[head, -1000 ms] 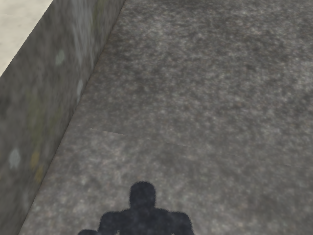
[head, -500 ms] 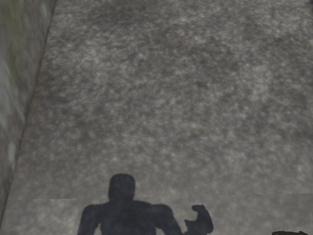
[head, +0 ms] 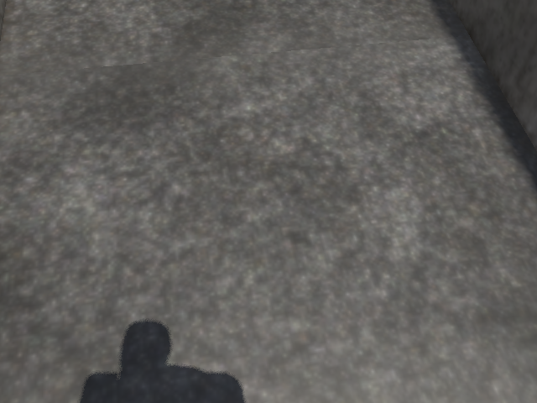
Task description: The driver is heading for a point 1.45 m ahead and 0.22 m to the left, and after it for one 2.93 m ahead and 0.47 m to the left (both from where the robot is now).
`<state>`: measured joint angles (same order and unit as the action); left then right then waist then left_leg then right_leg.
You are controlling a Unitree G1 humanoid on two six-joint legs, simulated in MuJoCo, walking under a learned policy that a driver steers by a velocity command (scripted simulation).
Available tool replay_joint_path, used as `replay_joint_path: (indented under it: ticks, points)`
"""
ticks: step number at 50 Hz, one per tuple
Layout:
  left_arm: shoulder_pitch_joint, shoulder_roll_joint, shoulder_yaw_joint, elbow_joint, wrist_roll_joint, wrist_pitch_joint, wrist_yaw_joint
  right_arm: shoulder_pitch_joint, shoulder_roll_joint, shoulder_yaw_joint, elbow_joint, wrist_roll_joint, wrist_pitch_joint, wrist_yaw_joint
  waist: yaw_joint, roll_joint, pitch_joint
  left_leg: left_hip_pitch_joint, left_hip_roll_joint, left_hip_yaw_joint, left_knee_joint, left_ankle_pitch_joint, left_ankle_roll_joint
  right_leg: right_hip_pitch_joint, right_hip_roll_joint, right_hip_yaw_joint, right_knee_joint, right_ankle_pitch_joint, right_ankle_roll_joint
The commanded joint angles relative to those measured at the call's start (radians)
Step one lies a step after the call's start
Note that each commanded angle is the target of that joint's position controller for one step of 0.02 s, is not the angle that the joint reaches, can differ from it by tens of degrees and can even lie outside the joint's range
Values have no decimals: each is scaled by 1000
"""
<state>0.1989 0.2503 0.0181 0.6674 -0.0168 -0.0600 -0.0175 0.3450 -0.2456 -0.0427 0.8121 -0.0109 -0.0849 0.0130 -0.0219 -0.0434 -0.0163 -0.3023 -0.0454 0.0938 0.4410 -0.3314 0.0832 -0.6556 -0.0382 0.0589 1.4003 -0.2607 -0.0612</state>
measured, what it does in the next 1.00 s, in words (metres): climbs, turning left: right foot 0.03 m higher, then left foot 0.04 m higher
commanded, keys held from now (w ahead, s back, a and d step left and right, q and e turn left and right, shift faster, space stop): w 0.42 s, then w+q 0.02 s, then q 0.52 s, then w+q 0.02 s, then w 0.02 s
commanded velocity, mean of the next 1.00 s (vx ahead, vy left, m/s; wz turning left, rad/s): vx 0.33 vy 0.00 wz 0.20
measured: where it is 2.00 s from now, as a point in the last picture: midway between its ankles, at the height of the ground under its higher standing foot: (227, 268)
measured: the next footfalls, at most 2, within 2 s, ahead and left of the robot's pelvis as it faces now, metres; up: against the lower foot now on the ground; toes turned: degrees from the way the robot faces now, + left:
right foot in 0.30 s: +0.35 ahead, -0.16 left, +0.03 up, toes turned -3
left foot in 0.78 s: +0.54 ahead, +0.09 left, +0.07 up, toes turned +14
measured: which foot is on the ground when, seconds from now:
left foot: down 0.00-0.34, up 0.36-0.76, down 0.78-1.00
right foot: up 0.00-0.28, down 0.30-0.80, up 0.82-1.00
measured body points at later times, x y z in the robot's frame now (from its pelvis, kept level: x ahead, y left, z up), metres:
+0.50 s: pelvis +0.27 -0.06 +0.04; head +0.28 -0.08 +0.49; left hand +0.32 +0.21 -0.08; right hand +0.42 -0.31 -0.08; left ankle +0.25 +0.09 -0.57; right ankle +0.30 -0.16 -0.70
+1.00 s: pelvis +0.43 -0.01 +0.06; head +0.46 +0.02 +0.51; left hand +0.56 +0.29 -0.03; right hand +0.64 -0.24 -0.02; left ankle +0.50 +0.08 -0.67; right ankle +0.46 -0.17 -0.57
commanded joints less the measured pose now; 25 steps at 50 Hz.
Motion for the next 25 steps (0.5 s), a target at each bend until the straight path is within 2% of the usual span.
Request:
replay_joint_path:
  ticks: [1, 2, 4, 8, 11, 13, 14, 15, 16, 17, 18, 19, 20, 21, 22, 23, 24, 25]
  points:
    - [70, 9, -2, -48, 7, 12, 4, -68, -55, 1, -41, 7, -27, 8, 86, 99, 24, -9, 220, -227, -276, 74, 148, -126, -67, 5, 27, 83, 30]
    - [38, 11, -4, -59, 15, 13, 7, -48, -68, 0, -31, 5, -25, 3, 77, 98, 29, -1, 221, -211, -284, 91, 153, -162, -77, -8, 0, 116, 49]
    - [-30, 16, -7, -79, 17, 10, 10, -5, -80, 1, -20, 3, -17, -11, 48, 112, 28, 41, 223, -191, -293, 122, 157, -210, -97, -32, -92, 170, 84]
    - [-213, -15, -19, -117, 0, -4, 1, 76, -125, -8, -13, 9, 5, -30, -42, 118, 26, 145, 241, -161, -311, 183, 131, -124, -77, -97, -451, 175, 105]
    - [-264, -11, -16, -127, -5, -13, -16, 102, -163, -15, -3, 17, 27, -30, -61, 139, 55, 246, 291, -168, -313, 192, 127, -69, -40, -142, -615, 71, 84]
    - [-234, 14, -3, -126, -3, -21, -28, 96, -167, -16, 5, 22, 39, -27, -29, 182, 59, 298, 317, -163, -258, 330, 116, -4, -6, -167, -683, -24, 43]
    - [-155, 38, 12, -110, 0, -24, -30, 72, -169, -14, 4, 21, 43, -28, 27, 210, 20, 298, 307, -139, -167, 522, 99, 111, 33, -193, -733, -39, 17]
    - [7, 88, 41, -57, 1, -23, -25, 50, -153, -7, -4, 17, 44, -31, 107, 204, -72, 259, 264, -89, 13, 733, 71, 330, 74, -204, -786, 5, -12]
    - [205, 171, 74, -9, 3, -18, -16, 31, -128, 6, -35, 6, 38, -35, 188, 125, -225, 55, 215, -44, 295, 671, 23, 690, -35, -51, -777, 41, -66]
    - [314, 282, 102, 8, -1, -2, -6, 130, -3, 46, -77, 0, 18, -20, 156, -192, -423, -340, 72, -53, 689, 118, -48, 1092, -318, 456, -906, -237, -233]
    - [374, 223, 88, 27, -5, 8, 7, 45, -47, 28, -55, 14, -5, -2, 209, -170, -468, -500, 3, -211, 886, -225, -41, 1091, -371, 812, -1161, -550, -265]
    - [281, 187, 70, 37, 3, -4, 17, -83, -104, 3, -100, 52, -16, 7, 167, -94, -205, -642, 53, -214, 1021, -165, -32, 919, -368, 710, -1185, -514, -214]
    - [198, 140, 53, 34, 17, -10, 17, -162, -92, 9, -129, 48, -21, 5, 132, -17, -95, -649, 110, -174, 1041, -79, -23, 747, -335, 548, -1163, -385, -192]
    - [129, 91, 37, 37, 29, -16, 9, -162, -77, 12, -134, 33, -16, 2, 75, 13, -36, -588, 145, -160, 1016, 7, -22, 581, -289, 412, -1177, -254, -174]
    - [74, 39, 23, 43, 35, -25, 2, -94, -62, 8, -119, 34, -2, 1, 9, -38, -23, -510, 171, -174, 1004, 65, -24, 473, -241, 286, -1192, -163, -147]
    - [36, 5, 14, 52, 34, -29, -5, -44, -46, 9, -98, 45, 17, 0, -23, -63, -10, -465, 164, -176, 1024, 81, -33, 408, -209, 178, -1202, -73, -127]
    - [25, 6, 15, 64, 35, -36, -8, -24, -34, 9, -85, 51, 36, -5, -33, -54, 2, -455, 145, -178, 1046, 96, -45, 365, -195, 87, -1207, 42, -119]
    - [31, 23, 19, 78, 39, -42, -7, -27, -30, 7, -87, 50, 49, -12, -36, -41, 19, -463, 129, -187, 1048, 120, -59, 338, -194, 16, -1213, 142, -115]
Keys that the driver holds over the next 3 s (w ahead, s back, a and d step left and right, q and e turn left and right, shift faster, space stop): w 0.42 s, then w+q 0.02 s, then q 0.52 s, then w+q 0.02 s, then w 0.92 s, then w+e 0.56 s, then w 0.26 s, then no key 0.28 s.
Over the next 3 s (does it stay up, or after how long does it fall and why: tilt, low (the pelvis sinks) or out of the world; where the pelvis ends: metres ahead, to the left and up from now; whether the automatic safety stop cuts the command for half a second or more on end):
stays up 1.34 0.22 0.22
